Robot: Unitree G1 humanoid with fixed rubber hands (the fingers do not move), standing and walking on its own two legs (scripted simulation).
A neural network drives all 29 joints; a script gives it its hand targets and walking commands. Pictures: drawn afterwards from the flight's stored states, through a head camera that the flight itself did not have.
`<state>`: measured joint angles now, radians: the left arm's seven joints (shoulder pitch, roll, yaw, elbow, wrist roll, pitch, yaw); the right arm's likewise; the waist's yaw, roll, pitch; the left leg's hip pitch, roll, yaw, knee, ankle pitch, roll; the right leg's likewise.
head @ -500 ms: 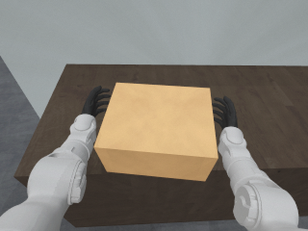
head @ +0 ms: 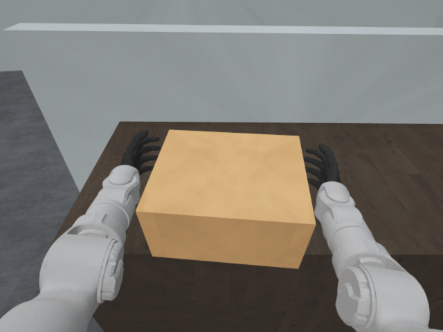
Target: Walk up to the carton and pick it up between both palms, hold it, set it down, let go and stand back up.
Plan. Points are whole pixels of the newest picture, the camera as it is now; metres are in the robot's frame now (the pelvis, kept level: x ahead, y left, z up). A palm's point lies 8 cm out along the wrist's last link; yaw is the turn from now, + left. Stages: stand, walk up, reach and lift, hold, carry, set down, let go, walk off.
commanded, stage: reach and lift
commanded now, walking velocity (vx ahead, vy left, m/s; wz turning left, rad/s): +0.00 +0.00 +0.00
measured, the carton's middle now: (228, 193) +0.41 +0.00 +0.06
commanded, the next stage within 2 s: hold in 1.30 s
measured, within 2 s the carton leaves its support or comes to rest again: neither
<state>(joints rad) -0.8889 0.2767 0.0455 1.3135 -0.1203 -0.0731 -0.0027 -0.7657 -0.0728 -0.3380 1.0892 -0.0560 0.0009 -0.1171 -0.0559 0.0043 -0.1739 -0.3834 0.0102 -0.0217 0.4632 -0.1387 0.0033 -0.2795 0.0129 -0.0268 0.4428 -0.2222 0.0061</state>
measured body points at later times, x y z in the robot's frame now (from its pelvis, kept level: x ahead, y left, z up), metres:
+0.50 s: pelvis +0.01 +0.00 +0.00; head -0.04 +0.01 +0.45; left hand +0.41 +0.21 +0.15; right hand +0.40 -0.18 +0.15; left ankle +0.06 +0.11 -0.74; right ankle +0.00 -0.12 -0.74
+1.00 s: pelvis -0.01 +0.01 +0.00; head -0.08 +0.02 +0.45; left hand +0.38 +0.21 +0.17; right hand +0.38 -0.17 +0.17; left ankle +0.06 +0.11 -0.74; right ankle +0.00 -0.12 -0.74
